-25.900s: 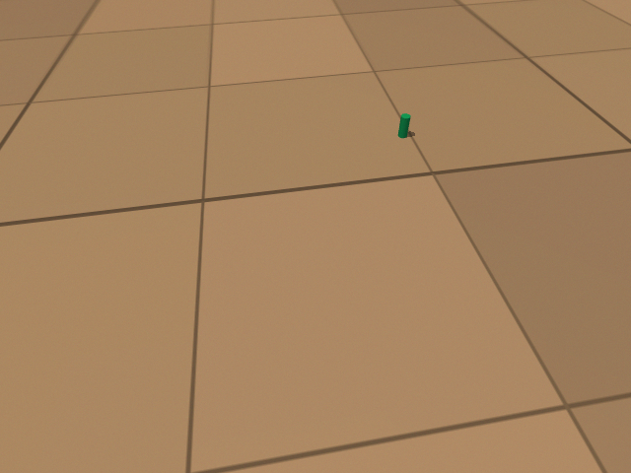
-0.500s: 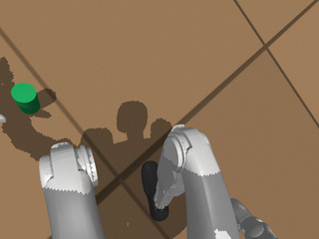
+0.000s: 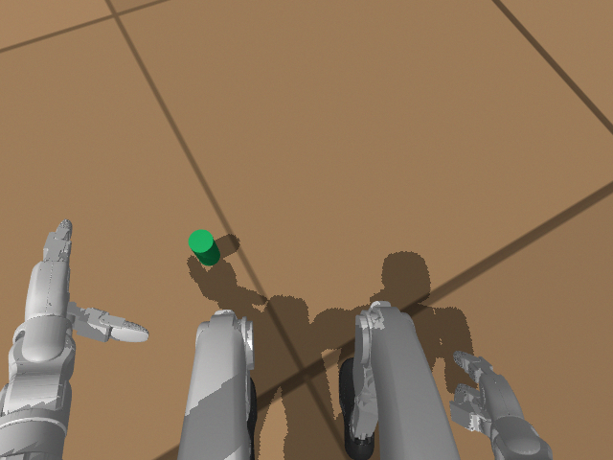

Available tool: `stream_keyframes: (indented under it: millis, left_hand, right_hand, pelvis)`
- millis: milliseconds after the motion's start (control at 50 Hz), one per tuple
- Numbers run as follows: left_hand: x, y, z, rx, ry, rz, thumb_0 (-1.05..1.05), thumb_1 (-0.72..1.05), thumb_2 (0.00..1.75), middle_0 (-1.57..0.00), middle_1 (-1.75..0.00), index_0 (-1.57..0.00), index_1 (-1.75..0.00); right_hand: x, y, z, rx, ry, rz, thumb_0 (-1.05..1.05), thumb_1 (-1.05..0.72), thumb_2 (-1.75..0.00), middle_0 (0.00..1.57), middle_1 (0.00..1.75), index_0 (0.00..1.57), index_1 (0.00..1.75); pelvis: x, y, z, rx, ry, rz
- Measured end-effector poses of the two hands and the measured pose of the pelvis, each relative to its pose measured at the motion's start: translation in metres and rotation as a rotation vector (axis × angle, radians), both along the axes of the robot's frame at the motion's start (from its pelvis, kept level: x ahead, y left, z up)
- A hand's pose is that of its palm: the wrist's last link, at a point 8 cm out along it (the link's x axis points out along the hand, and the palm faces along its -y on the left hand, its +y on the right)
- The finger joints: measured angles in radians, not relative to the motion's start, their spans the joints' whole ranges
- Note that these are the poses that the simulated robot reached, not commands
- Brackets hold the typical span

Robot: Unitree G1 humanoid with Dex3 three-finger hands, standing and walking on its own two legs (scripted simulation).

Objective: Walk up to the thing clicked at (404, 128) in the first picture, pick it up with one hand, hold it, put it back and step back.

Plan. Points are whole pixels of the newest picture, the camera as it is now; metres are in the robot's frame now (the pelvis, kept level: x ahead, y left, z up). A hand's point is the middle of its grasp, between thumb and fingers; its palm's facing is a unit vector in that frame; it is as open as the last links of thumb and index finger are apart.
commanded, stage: home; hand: left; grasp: from the side
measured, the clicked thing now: (205, 248) +0.48 +0.21 -0.42
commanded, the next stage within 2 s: none
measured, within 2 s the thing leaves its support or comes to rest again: neither
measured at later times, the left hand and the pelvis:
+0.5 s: hand (67, 326) +0.27 +0.21 +0.10, palm faces +0.13 -0.93 -0.34, open 17.5 cm; pelvis +0.06 +0.00 +0.20, yaw +2 degrees
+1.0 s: hand (16, 374) +0.23 +0.19 +0.18, palm faces +0.17 -0.94 -0.29, open 17.5 cm; pelvis +0.08 +0.00 +0.24, yaw +3 degrees
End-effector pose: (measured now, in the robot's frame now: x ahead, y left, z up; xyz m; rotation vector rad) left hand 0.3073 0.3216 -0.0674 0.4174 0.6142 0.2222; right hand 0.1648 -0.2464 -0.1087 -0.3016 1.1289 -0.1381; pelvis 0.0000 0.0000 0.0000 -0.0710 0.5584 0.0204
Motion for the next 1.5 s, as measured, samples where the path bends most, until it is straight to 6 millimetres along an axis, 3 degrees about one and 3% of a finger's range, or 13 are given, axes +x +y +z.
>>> stream_keyframes:
  millis: [180, 380, 560, 720, 800, 960, 1220, 1500]
  left_hand:
    - [-0.014, -0.023, 0.083, -0.033, 0.058, 0.077, -0.01, -0.49, 0.09, -0.07, -0.06, -0.07, -0.07]
    - [-0.043, -0.054, 0.158, -0.106, 0.131, 0.115, -0.01, -0.54, 0.06, -0.06, -0.05, -0.06, -0.06]
    - [-0.069, -0.073, 0.228, -0.134, 0.134, 0.121, -0.01, -0.56, 0.05, -0.06, -0.05, -0.06, -0.06]
    - [-0.085, -0.082, 0.275, -0.153, 0.073, 0.111, -0.01, -0.57, 0.04, -0.05, -0.05, -0.06, -0.05]
    - [-0.093, -0.084, 0.283, -0.164, 0.065, 0.119, -0.01, -0.57, 0.04, -0.05, -0.05, -0.05, -0.05]
    - [-0.097, -0.085, 0.280, -0.171, 0.093, 0.134, -0.01, -0.56, 0.05, -0.05, -0.05, -0.05, -0.06]
    - [-0.089, -0.093, 0.284, -0.180, 0.079, 0.119, -0.01, -0.56, 0.05, -0.05, -0.05, -0.05, -0.06]
    - [-0.101, -0.099, 0.280, -0.181, 0.102, 0.123, -0.01, -0.55, 0.05, -0.05, -0.05, -0.06, -0.06]
  right_hand:
    - [0.038, -0.007, 0.096, -0.023, -0.152, -0.012, 0.01, -0.90, -0.90, 0.21, 0.30, 0.21, 0.30]
    - [0.039, -0.006, 0.183, -0.033, -0.213, -0.045, 0.01, -0.90, -0.90, 0.21, 0.30, 0.20, 0.30]
    - [0.044, 0.007, 0.243, -0.026, -0.311, -0.074, 0.01, -0.90, -0.90, 0.21, 0.30, 0.20, 0.30]
    - [0.065, 0.021, 0.274, 0.001, -0.435, -0.060, 0.01, -0.90, -0.90, 0.21, 0.30, 0.20, 0.30]
    - [0.077, 0.026, 0.283, 0.015, -0.474, -0.032, 0.02, -0.90, -0.90, 0.21, 0.30, 0.20, 0.30]
    - [0.089, 0.025, 0.288, 0.009, -0.496, 0.011, 0.02, -0.89, -0.90, 0.21, 0.30, 0.21, 0.30]
    - [0.076, 0.012, 0.284, -0.006, -0.459, -0.012, 0.02, -0.90, -0.90, 0.21, 0.30, 0.21, 0.30]
    - [0.066, 0.007, 0.284, 0.005, -0.470, -0.016, 0.02, -0.90, -0.90, 0.21, 0.30, 0.20, 0.30]
  pelvis:
    - [0.025, -0.006, 0.083, 0.021, -0.068, 0.013]
    - [0.049, -0.007, 0.160, 0.030, -0.190, 0.024]
    - [0.067, -0.002, 0.211, 0.035, -0.314, 0.031]
    - [0.077, 0.003, 0.233, 0.039, -0.388, 0.035]
    - [0.080, 0.002, 0.237, 0.042, -0.404, 0.038]
    - [0.081, -0.002, 0.239, 0.047, -0.418, 0.046]
    - [0.083, -0.007, 0.242, 0.051, -0.434, 0.045]
    - [0.074, -0.012, 0.243, 0.057, -0.445, 0.042]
